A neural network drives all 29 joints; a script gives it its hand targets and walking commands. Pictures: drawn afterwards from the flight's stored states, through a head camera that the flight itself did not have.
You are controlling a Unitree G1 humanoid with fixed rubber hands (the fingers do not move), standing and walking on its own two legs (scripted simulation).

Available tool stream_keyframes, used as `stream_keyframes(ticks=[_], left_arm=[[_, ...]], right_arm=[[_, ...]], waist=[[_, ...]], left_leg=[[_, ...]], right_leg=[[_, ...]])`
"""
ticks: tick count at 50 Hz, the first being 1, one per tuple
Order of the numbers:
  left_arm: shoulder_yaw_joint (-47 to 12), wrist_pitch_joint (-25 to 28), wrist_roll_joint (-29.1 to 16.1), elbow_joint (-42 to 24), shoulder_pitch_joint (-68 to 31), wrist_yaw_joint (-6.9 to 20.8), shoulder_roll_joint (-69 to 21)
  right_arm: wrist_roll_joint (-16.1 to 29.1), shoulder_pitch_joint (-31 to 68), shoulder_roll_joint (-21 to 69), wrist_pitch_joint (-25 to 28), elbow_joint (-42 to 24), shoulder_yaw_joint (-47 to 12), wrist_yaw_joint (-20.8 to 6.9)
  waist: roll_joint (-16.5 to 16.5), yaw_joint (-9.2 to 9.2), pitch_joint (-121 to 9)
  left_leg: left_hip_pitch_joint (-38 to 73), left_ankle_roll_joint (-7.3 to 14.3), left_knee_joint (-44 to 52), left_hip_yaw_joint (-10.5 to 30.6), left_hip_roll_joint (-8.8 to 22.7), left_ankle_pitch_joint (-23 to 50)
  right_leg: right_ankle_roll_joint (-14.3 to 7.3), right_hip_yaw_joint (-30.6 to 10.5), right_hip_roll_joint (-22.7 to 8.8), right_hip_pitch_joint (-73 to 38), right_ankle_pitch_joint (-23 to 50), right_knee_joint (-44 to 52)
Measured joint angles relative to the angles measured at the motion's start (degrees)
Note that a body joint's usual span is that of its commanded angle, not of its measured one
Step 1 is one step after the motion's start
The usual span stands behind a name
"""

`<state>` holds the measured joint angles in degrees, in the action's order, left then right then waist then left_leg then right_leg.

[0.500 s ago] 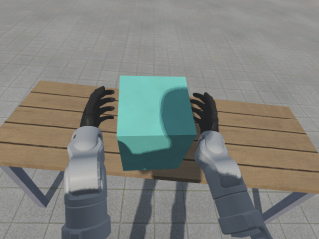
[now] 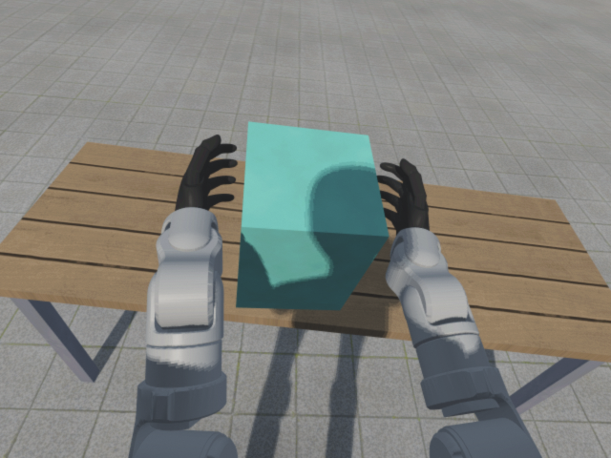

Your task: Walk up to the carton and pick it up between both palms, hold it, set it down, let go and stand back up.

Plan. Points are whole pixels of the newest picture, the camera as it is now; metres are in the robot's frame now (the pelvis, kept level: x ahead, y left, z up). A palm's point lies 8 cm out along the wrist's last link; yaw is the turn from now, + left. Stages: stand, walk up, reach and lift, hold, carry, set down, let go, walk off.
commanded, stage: hold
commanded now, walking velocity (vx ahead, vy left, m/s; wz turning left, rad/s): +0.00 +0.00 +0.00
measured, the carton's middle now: (298, 225) +0.43 -0.01 +0.07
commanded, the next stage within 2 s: none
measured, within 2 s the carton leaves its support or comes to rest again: neither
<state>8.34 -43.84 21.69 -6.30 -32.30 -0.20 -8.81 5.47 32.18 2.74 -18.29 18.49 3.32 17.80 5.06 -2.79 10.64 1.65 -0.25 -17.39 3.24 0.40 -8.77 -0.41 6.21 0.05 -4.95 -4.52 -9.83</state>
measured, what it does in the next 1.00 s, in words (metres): stands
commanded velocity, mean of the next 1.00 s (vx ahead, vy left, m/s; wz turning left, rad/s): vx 0.00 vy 0.00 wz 0.00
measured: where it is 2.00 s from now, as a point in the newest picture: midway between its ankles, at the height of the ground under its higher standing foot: outside the picture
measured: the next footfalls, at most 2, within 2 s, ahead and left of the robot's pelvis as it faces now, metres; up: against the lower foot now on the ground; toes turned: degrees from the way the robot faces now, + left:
none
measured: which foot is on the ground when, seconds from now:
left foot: down 0.00-1.00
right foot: down 0.00-1.00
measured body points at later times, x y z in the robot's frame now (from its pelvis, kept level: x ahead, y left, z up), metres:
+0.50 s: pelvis +0.01 -0.01 +0.00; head +0.01 +0.03 +0.45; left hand +0.37 +0.12 +0.16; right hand +0.37 -0.14 +0.14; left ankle +0.02 +0.12 -0.75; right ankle +0.03 -0.11 -0.75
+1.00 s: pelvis +0.01 +0.00 +0.00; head +0.01 +0.04 +0.45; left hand +0.37 +0.13 +0.16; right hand +0.38 -0.13 +0.15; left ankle +0.02 +0.12 -0.75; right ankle +0.03 -0.11 -0.75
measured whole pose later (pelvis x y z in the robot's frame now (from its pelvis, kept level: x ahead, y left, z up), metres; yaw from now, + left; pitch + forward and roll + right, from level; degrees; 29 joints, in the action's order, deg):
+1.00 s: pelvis +0.01 +0.00 +0.00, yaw +1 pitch -10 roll -1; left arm 7.6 -42.1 20.5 -3.9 -29.9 -0.1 -6.8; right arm 3.8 31.3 4.0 -15.2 20.3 4.0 16.7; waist 5.1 -2.8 10.0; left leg 1.4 -0.4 -17.7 3.4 0.6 -9.4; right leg -0.6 7.3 0.1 -5.2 -5.5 -10.0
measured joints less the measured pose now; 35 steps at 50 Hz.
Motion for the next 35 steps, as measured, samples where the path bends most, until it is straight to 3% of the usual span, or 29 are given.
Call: stream_keyframes(ticks=[11, 18, 30, 35], left_arm=[[-0.2, 0.27, -0.18, -1.66, 6.67, 1.61, 2.01], [-0.97, 1.73, -1.14, -0.58, 5.1, 1.45, 2.1], [-1.22, 2.33, -0.24, -3.07, 7.29, 1.62, 1.31], [-2.11, 2.43, -1.53, -3.76, 8.78, 1.58, 2.28]], right_arm=[[-0.17, -2.32, 1.83, 1.77, -1.98, -2.29, 0.83], [-0.71, -3.21, 1.88, 3.74, -0.09, -1.05, 0.09], [1.71, -6.37, 0.81, 2.77, -4.78, -4.67, 2.93], [1.26, -7.16, 1.01, 3.29, -5.02, -4.78, 2.7]], waist=[[0.84, -0.53, -1.59], [0.61, -0.17, -1.41], [0.05, -0.36, -0.06], [0.39, -0.07, -0.69]], left_leg=[[1.39, -0.64, 0.93, 0.81, 0.43, -0.21], [1.15, -0.79, 0.28, 0.92, 0.55, -0.58], [2.01, -0.54, 1.07, -0.08, 0.63, -0.49], [1.87, -0.39, 1.04, -0.09, 0.43, -0.43]], right_leg=[[-0.59, 0.98, 0.47, -1.65, -0.61, 0.79], [-0.72, 1.22, 0.55, -1.53, -1.05, 0.22], [-0.48, 0.39, 0.56, -2.1, -0.64, 1.02], [-0.33, 0.46, 0.34, -1.92, -0.74, 0.77]])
